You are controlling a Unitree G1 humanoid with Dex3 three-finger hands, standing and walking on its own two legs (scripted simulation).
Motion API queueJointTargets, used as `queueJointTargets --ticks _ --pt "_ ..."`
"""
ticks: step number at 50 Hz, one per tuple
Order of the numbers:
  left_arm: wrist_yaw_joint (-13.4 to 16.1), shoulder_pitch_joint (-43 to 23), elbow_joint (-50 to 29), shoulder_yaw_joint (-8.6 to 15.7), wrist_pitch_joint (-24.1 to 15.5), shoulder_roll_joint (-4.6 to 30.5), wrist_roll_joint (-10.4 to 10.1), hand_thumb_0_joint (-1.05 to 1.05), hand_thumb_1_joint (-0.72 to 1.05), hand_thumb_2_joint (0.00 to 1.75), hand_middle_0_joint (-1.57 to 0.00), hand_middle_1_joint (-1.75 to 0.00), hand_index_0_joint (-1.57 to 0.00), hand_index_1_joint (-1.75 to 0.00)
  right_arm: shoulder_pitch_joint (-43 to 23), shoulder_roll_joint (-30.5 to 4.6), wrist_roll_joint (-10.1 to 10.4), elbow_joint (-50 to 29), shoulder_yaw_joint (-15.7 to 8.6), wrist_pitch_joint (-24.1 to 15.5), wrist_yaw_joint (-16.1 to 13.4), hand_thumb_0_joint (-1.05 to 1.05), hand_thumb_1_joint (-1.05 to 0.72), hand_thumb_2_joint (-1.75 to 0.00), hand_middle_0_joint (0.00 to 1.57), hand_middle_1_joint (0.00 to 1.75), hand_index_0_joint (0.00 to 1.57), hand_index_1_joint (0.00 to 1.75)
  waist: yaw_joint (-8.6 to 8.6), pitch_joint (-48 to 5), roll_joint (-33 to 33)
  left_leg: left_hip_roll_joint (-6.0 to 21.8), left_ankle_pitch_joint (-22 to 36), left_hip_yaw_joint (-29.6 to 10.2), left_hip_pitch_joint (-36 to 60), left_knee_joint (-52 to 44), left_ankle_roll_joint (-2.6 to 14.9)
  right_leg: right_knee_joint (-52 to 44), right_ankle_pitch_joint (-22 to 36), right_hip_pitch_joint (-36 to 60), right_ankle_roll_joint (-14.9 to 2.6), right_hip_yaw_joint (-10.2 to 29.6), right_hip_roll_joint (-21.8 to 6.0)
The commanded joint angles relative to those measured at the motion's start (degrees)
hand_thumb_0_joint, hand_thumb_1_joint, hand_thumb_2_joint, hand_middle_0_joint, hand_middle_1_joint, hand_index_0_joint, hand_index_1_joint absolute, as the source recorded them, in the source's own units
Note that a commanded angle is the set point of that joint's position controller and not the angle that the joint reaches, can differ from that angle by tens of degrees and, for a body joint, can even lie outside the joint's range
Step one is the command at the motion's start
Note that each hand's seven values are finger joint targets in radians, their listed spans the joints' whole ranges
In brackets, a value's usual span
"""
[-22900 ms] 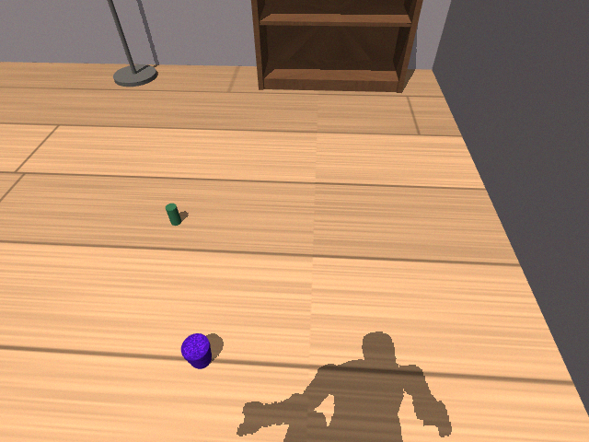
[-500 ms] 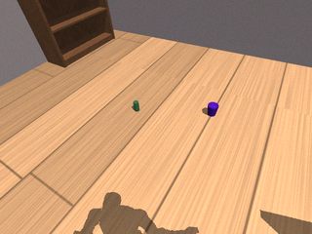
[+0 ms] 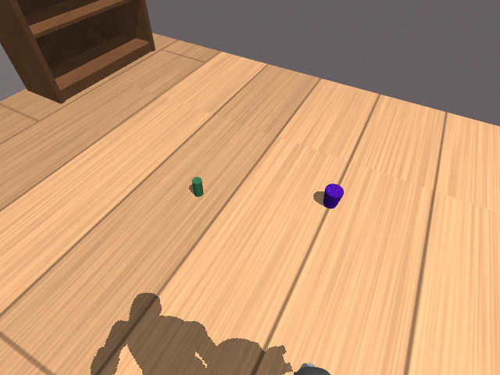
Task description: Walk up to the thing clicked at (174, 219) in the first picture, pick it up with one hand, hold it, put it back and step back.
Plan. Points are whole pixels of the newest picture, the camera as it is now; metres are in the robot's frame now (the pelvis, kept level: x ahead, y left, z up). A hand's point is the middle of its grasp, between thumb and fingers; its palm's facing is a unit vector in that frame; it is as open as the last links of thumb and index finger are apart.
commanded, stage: walk up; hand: left
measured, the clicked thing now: (197, 187) +1.14 +0.26 -0.73
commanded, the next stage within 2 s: none
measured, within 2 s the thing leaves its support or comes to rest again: neither
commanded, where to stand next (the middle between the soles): +0.78 +0.04 m, yaw +0 degrees
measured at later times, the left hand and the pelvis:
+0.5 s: hand (118, 318) +0.27 +0.27 -0.14, palm faces +0.00 -0.93 -0.37, open 7.4 cm; pelvis +0.24 -0.01 -0.01, yaw +1 degrees
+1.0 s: hand (142, 210) +0.54 +0.28 -0.14, palm faces -0.09 -0.92 -0.39, open 7.4 cm; pelvis +0.44 +0.01 -0.02, yaw -1 degrees
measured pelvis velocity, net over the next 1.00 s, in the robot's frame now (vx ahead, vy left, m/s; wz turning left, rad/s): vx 0.44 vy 0.01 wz -0.02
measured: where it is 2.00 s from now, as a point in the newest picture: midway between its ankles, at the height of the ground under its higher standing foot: (234, 262)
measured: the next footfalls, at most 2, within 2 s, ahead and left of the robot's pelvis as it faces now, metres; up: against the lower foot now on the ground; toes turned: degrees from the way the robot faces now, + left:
right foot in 0.16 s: +0.25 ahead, -0.14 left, +0.00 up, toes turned -4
left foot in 0.56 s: +0.42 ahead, +0.14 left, +0.00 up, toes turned +7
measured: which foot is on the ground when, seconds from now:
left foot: down 0.00-0.18, up 0.20-0.54, down 0.56-1.00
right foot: up 0.00-0.14, down 0.16-0.58, up 0.60-0.98, down 1.00-1.00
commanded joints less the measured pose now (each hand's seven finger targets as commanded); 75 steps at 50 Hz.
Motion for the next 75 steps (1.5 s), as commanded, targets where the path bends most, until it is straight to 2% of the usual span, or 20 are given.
queueJointTargets --ticks 1,7,9,15,24,27,28,29,30,35,41,48,49,51,57,64,69,70,72,75 --pt "-0.1 -3.9 -5.2 3.0 -2.0 8.7 0.0 0.00 0.90 0.90 -0.20 -0.30 -0.20 -0.30 0.2 -16.4 0.4 -4.6 -4.9 -1.7 -0.8 0.00 -0.90 -0.90 0.20 0.30 0.20 0.30 -0.87 1.2 10.0 13.4 1.0 -8.9 -2.3 -10.9 9.97 -11.7 7.2 1.9 -0.80 -1.9 -0.9" --pt "1.5 7.4 -1.9 5.4 -3.4 12.2 0.3 0.00 0.90 0.90 -0.20 -0.30 -0.20 -0.30 2.5 -12.3 0.3 -5.8 -3.0 -0.7 -1.4 0.00 -0.90 -0.90 0.20 0.30 0.20 0.30 6.25 -8.0 -2.6 7.1 15.5 -2.1 -11.0 20.7 4.65 -19.8 1.1 31.7 -4.15 -2.9 2.8" --pt "2.5 12.8 -2.3 7.0 -3.7 20.4 -0.7 0.00 0.90 0.90 -0.20 -0.30 -0.20 -0.30 3.2 -12.9 0.8 -6.7 -2.7 -0.3 -1.7 0.00 -0.90 -0.90 0.20 0.30 0.20 0.30 7.66 -10.0 -13.2 -2.8 -15.7 -4.2 -31.3 44.5 1.04 -33.3 -9.3 40.0 -14.92 38.9 -20.1" --pt "2.9 1.7 -6.2 4.5 -3.8 13.2 -0.8 0.00 0.90 0.90 -0.20 -0.30 -0.20 -0.30 5.2 -13.0 0.3 -1.1 -3.3 1.1 -0.7 0.00 -0.90 -0.90 0.20 0.30 0.20 0.30 1.13 -1.1 -5.9 4.1 -3.4 -8.7 -23.1 35.5 -0.73 -33.4 2.4 18.3 -12.41 9.8 -9.2" --pt "2.5 2.1 -7.9 4.7 -3.9 14.9 -0.2 0.00 0.90 0.90 -0.20 -0.30 -0.20 -0.30 -3.9 -11.4 -0.8 -3.6 -4.2 0.0 1.0 0.00 -0.90 -0.90 0.20 0.30 0.20 0.30 2.34 -1.1 -4.2 4.3 6.1 -4.1 -14.3 11.7 -1.42 -30.7 -4.6 14.5 -11.61 4.2 -9.7" --pt "2.7 0.7 -8.3 3.7 -3.5 12.9 0.2 0.00 0.90 0.90 -0.20 -0.30 -0.20 -0.30 6.1 -13.9 -0.9 -0.4 -5.4 -0.6 0.3 0.00 -0.90 -0.90 0.20 0.30 0.20 0.30 -3.89 -4.9 2.2 1.3 3.6 -2.2 3.3 8.5 0.49 -15.0 5.7 8.1 -8.37 0.6 -6.6" --pt "2.8 3.8 -8.2 2.5 -3.3 9.5 0.0 0.00 0.90 0.90 -0.20 -0.30 -0.20 -0.30 12.1 -17.2 -1.3 0.8 -6.5 -1.2 -0.5 0.00 -0.90 -0.90 0.20 0.30 0.20 0.30 -6.37 -8.3 13.5 5.8 -6.2 -10.5 11.0 2.1 3.17 4.0 7.2 3.0 -6.12 -3.7 -1.7" --pt "2.8 5.8 -8.7 1.8 -3.0 6.3 -1.2 0.00 0.90 0.90 -0.20 -0.30 -0.20 -0.30 12.9 -22.2 -1.3 -0.6 -7.4 -1.6 -1.0 0.00 -0.90 -0.90 0.20 0.30 0.20 0.30 -5.36 -7.4 23.9 20.9 -14.1 -39.7 14.8 -8.8 7.57 17.1 -14.1 -11.4 -2.68 -3.3 8.2" --pt "3.9 3.6 -7.1 3.0 -2.5 12.1 -0.7 0.00 0.90 0.90 -0.20 -0.30 -0.20 -0.30 10.6 -22.5 0.6 -1.3 -7.6 -1.4 -1.1 0.00 -0.90 -0.90 0.20 0.30 0.20 0.30 -5.09 -6.0 14.7 24.2 -15.2 -44.7 10.0 -10.7 12.38 22.1 -16.9 -11.2 -3.65 3.2 5.2" --pt "2.7 7.5 -3.2 2.6 -1.9 10.7 -1.3 0.00 0.90 0.90 -0.20 -0.30 -0.20 -0.30 2.0 -15.4 0.6 -3.4 -4.3 -1.5 -2.1 0.00 -0.90 -0.90 0.20 0.30 0.20 0.30 0.42 -2.2 11.1 14.9 12.0 -15.1 -0.7 -6.9 9.38 12.3 -6.0 -2.4 -1.83 3.5 0.1" --pt "1.1 0.3 -5.9 2.8 -1.3 8.9 0.0 0.00 0.90 0.90 -0.20 -0.30 -0.20 -0.30 3.9 -16.5 0.3 -4.7 -4.5 -1.6 -1.9 0.00 -0.90 -0.90 0.20 0.30 0.20 0.30 -1.13 -0.2 10.6 15.0 10.1 -11.1 -0.6 -8.4 11.57 -2.8 -0.9 -1.4 -0.60 -1.5 -1.0" --pt "1.4 4.3 -4.0 4.0 -2.3 9.4 0.1 0.00 0.90 0.90 -0.20 -0.30 -0.20 -0.30 0.6 -15.2 0.6 -6.7 -3.5 -0.3 -1.8 0.00 -0.90 -0.90 0.20 0.30 0.20 0.30 3.40 -3.1 5.1 11.2 7.3 -6.5 -10.3 5.7 6.98 -16.8 5.3 21.3 -2.23 -5.2 4.1" --pt "2.0 8.1 -3.1 5.1 -2.9 11.8 0.3 0.00 0.90 0.90 -0.20 -0.30 -0.20 -0.30 3.0 -12.2 0.5 -6.7 -2.4 -0.3 -1.8 0.00 -0.90 -0.90 0.20 0.30 0.20 0.30 5.21 -6.3 -2.3 7.7 8.0 -3.7 -14.0 17.3 5.22 -20.2 0.7 30.1 -3.52 -1.8 3.3" --pt "3.0 12.2 -3.9 6.6 -3.6 19.6 -0.4 0.00 0.90 0.90 -0.20 -0.30 -0.20 -0.30 4.6 -11.7 0.5 -6.9 -1.8 0.3 -2.1 0.00 -0.90 -0.90 0.20 0.30 0.20 0.30 6.48 -7.0 -11.9 -2.1 -15.0 -4.3 -30.7 40.7 0.55 -34.4 -12.9 34.6 -13.27 37.3 -19.8" --pt "3.2 1.4 -7.2 4.6 -3.4 13.5 -0.6 0.00 0.90 0.90 -0.20 -0.30 -0.20 -0.30 7.1 -13.5 0.2 -1.0 -3.3 1.7 -1.2 0.00 -0.90 -0.90 0.20 0.30 0.20 0.30 0.72 0.2 -6.7 4.3 -3.6 -8.7 -23.0 34.5 -0.85 -34.5 -7.6 15.4 -11.83 11.2 -9.3" --pt "2.8 4.5 -7.9 5.0 -3.3 14.6 0.0 0.00 0.90 0.90 -0.20 -0.30 -0.20 -0.30 -0.8 -12.0 -1.0 -2.7 -3.7 1.2 0.3 0.00 -0.90 -0.90 0.20 0.30 0.20 0.30 3.24 0.5 -5.9 4.4 0.1 -5.6 -20.5 17.2 -2.39 -33.9 -14.3 14.3 -12.62 8.1 -9.6" --pt "2.5 0.5 -8.9 4.1 -2.3 13.9 0.1 0.00 0.90 0.90 -0.20 -0.30 -0.20 -0.30 4.6 -12.7 -1.1 -0.6 -4.4 -0.2 -0.2 0.00 -0.90 -0.90 0.20 0.30 0.20 0.30 -1.87 -1.9 -1.8 0.8 1.4 -1.7 -2.5 8.5 -0.95 -22.4 -12.7 5.8 -9.57 3.9 -7.5" --pt "2.6 2.1 -8.9 2.9 -2.0 11.2 0.4 0.00 0.90 0.90 -0.20 -0.30 -0.20 -0.30 8.7 -14.3 -1.0 0.9 -5.0 -0.6 -0.9 0.00 -0.90 -0.90 0.20 0.30 0.20 0.30 -3.51 -4.3 4.4 0.0 -3.7 -3.0 5.4 6.6 -0.03 -13.0 -10.7 1.8 -8.12 1.5 -4.9" --pt "3.2 3.5 -8.5 2.4 -1.4 9.1 -0.5 0.00 0.90 0.90 -0.20 -0.30 -0.20 -0.30 12.8 -23.0 -0.6 -0.5 -6.9 -1.3 -1.6 0.00 -0.90 -0.90 0.20 0.30 0.20 0.30 -5.37 -3.5 19.8 22.3 -23.5 -43.9 8.8 -12.5 10.19 15.2 -16.8 -13.6 -3.03 -1.2 5.9" --pt "3.6 5.4 -4.9 2.8 -1.3 12.2 -0.8 0.00 0.90 0.90 -0.20 -0.30 -0.20 -0.30 4.7 -17.5 0.2 -3.1 -4.8 -1.2 -2.3 0.00 -0.90 -0.90 0.20 0.30 0.20 0.30 -0.47 0.0 7.9 17.0 -6.2 -27.9 0.6 -8.7 9.13 16.1 -9.0 -8.6 -2.80 6.0 0.7"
